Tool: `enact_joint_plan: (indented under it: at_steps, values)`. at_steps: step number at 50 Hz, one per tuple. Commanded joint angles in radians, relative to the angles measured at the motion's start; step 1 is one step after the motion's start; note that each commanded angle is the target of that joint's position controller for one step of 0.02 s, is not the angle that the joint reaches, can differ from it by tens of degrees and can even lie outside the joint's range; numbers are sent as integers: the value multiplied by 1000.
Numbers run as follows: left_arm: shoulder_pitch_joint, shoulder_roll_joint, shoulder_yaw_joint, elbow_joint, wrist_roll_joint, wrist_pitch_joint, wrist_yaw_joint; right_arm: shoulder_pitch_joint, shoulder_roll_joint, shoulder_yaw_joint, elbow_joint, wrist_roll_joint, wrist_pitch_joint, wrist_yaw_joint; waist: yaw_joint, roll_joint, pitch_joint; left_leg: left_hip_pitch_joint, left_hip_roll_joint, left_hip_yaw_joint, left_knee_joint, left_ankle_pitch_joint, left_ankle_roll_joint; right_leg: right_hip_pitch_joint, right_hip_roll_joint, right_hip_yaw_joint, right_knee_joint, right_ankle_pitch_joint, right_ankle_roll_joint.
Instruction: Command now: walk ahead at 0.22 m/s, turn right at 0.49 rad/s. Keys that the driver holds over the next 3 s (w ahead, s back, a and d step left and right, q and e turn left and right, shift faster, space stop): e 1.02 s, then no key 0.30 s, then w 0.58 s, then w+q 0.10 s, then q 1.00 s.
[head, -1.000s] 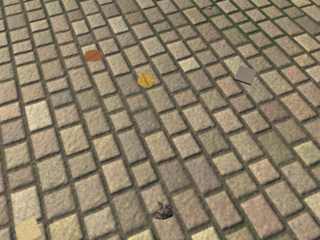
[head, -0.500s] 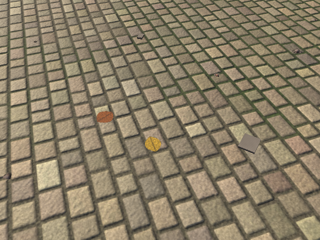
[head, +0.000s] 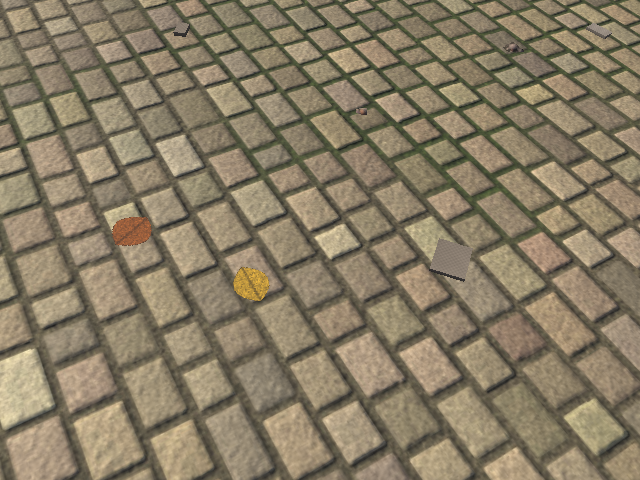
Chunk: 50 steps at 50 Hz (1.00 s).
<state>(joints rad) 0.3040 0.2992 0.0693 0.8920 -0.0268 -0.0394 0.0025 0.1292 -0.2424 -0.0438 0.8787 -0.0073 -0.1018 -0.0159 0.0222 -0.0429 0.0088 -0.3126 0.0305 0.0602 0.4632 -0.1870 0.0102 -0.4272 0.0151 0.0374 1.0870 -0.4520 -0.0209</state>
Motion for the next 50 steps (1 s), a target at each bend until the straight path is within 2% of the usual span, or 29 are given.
enact_joint_plan:
  at_steps: [1, 4, 6, 9, 15, 17, 18, 19, 20, 21, 22, 23, 24, 25, 26, 29, 31, 34, 35, 37, 38, 39, 40, 41, 42, 43, 44, 47, 50]
  values:
    - [0, 73, 28, -84, -6, 17, 9, -5, -102, -15, -60, -6, 2, 0, -6, 189, -22, 198, 269, -205, -221, 287, 145, -245, -107, 40, 117, 87, 29]
    - [-53, 36, 26, -127, 1, 33, 7, 16, -141, -29, -53, -21, 3, -21, -7, 172, -1, 157, 246, -72, -242, 475, 173, -226, -100, -2, 36, 173, 51]
    - [-102, 19, 19, -160, 7, 37, 1, 19, -163, -37, -58, -16, 15, -36, -17, 157, -13, 181, 240, -16, -233, 531, 180, -213, -104, -17, -83, 231, 56]
    - [-179, 8, 12, -204, 11, 44, -19, 0, -190, -46, -76, -2, 32, -40, -39, 153, -26, 195, 241, 45, -223, 514, 186, -144, -108, -50, -243, 295, 50]
    - [-257, 50, 28, -277, 8, 64, -59, 4, -234, -68, -99, 28, 68, -24, -48, 147, -29, 300, 285, 59, -96, 508, 158, -83, -79, -101, -424, 217, -4]
    - [-175, 77, 47, -266, 7, 57, -64, -8, -231, -70, -108, 43, 77, -28, 6, 128, -71, 292, 251, 101, 70, 606, 112, 58, -23, -137, -574, 286, -48]
    - [-77, 133, 72, -241, 15, 51, -49, 46, -204, -64, -95, 38, 76, -24, 41, 59, -127, 223, 186, 137, 243, 550, 55, 236, 0, -108, -674, 482, -89]
    - [3, 259, 104, -246, 27, 49, -18, 52, -151, -44, -130, -7, 68, -18, 48, -147, -218, -41, 108, 155, 541, 78, -20, 494, -230, 193, -639, 952, -183]
    - [-47, 294, 97, -283, 46, 41, -13, 63, -113, -27, -179, -27, 58, -14, -5, -270, -333, -328, -63, 38, 802, -552, -71, 637, -439, 557, -660, 1004, -428]
    - [-51, 202, 72, -295, 31, 33, -19, -8, -170, -44, -169, -2, 57, -3, 53, -94, -342, -346, -14, -111, 851, -497, -62, 573, -397, 475, -698, 877, -386]
    - [-102, 173, 64, -299, 20, 24, -16, -42, -170, -44, -184, 19, 60, -1, 32, -62, -248, -377, 9, -110, 830, -416, -46, 490, -345, 369, -708, 751, -326]
    - [-151, 157, 61, -303, 11, 24, -9, -35, -159, -44, -168, 9, 66, -13, 4, 3, -183, -372, 33, -113, 764, -342, -48, 399, -281, 306, -722, 616, -263]
    - [-197, 148, 57, -313, 6, 30, -4, -34, -176, -53, -172, -6, 74, -26, -19, -11, -138, -337, 39, -116, 701, -287, -56, 296, -247, 274, -742, 538, -235]
    - [-224, 147, 54, -324, 17, 33, 2, -12, -177, -56, -172, -9, 83, -30, -43, -44, -130, -268, 26, -102, 692, -247, -62, 207, -216, 245, -754, 528, -230]
    - [-229, 147, 54, -330, 27, 34, 6, 12, -167, -56, -174, -7, 89, -33, -54, -63, -138, -233, 8, -97, 673, -222, -70, 165, -201, 235, -759, 534, -235]
    - [-211, 152, 60, -338, 25, 37, 16, 25, -125, -40, -188, -2, 92, -38, -48, -86, -150, -192, -15, -97, 521, -185, -84, 134, -176, 233, -749, 486, -232]
    - [-203, 157, 64, -344, 22, 42, 22, 7, -113, -33, -203, -2, 91, -34, -32, -99, -151, -155, -26, -102, 425, -162, -85, 118, -170, 261, -741, 397, -224]
    - [-192, 156, 64, -356, 22, 53, 20, 6, -128, -38, -218, 7, 84, -20, -15, -130, -152, -102, -50, -105, 304, -162, -76, 126, -178, 341, -722, 340, -210]
    - [-191, 153, 62, -359, 19, 56, 20, 15, -130, -41, -222, 10, 80, -16, -17, -138, -150, -82, -57, -104, 249, -157, -69, 136, -177, 368, -708, 347, -200]
    - [-208, 143, 57, -369, 5, 68, 24, 79, -126, -47, -212, 10, 70, -4, -57, -135, -144, 36, -66, -83, 28, -40, -41, 111, -143, 382, -659, 338, -152]
    - [-185, 113, 49, -370, 3, 72, 28, 118, -164, -61, -208, 1, 68, -4, -61, -90, -148, 142, 17, -138, -52, 1, -5, 38, -97, 348, -592, 242, -101]
    - [-135, 32, 30, -371, 15, 74, 27, 130, -239, -77, -222, -20, 76, -12, -22, 158, -158, 246, 278, -371, -117, 92, 85, -112, 27, 189, -320, -50, -30]
    - [-164, 93, 52, -414, 15, 58, 23, 88, -271, -85, -231, -53, 79, -4, -9, 389, -80, 134, 422, -610, -182, 172, 246, -289, 99, 69, -107, -208, 16]
    - [-160, 164, 75, -389, 16, 53, 20, 26, -210, -70, -276, -53, 71, -9, -8, 270, -66, 112, 381, -542, -181, 144, 258, -274, 44, 122, 63, -135, 34]
    - [-138, 173, 82, -360, 5, 60, 18, -27, -163, -58, -284, -39, 70, -16, 14, 206, -50, 96, 313, -416, -157, 132, 206, -273, 40, 107, 127, -60, 46]
    - [-104, 147, 79, -327, 7, 74, 23, -52, -142, -51, -299, -22, 70, -21, 24, 176, -44, 99, 256, -322, -143, 131, 171, -264, 31, 84, 181, -9, 66]
    - [-97, 130, 75, -323, 10, 84, 23, -54, -132, -45, -299, -7, 72, -28, 15, 174, -30, 101, 241, -272, -139, 163, 174, -273, 21, 74, 231, 37, 85]
    - [-175, 81, 53, -361, 2, 87, 16, 4, -131, -40, -296, -15, 86, -47, -33, 189, -28, 159, 206, -156, -144, 182, 191, -282, -7, 2, 148, 113, 120]
    - [-239, 38, 27, -400, 8, 83, 1, 56, -172, -58, -283, -12, 101, -51, -78, 208, -68, 244, 238, -126, -119, 229, 207, -228, -46, -28, -62, 79, 131]
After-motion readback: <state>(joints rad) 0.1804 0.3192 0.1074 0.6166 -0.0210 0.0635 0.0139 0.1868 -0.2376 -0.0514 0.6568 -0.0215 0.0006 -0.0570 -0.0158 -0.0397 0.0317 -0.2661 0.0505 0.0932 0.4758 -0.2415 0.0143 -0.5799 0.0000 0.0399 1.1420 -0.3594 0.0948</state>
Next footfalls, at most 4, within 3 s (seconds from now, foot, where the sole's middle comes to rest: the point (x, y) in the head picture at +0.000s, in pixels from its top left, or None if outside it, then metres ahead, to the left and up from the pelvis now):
0.36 right None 0.19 -0.13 -0.78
0.76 left None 0.24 0.10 -0.78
1.16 right None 0.09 -0.11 -0.78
1.58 left None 0.24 0.06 -0.78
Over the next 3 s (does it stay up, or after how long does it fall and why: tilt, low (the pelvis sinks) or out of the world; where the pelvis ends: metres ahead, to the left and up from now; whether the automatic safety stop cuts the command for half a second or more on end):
stays up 0.43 -0.29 -0.01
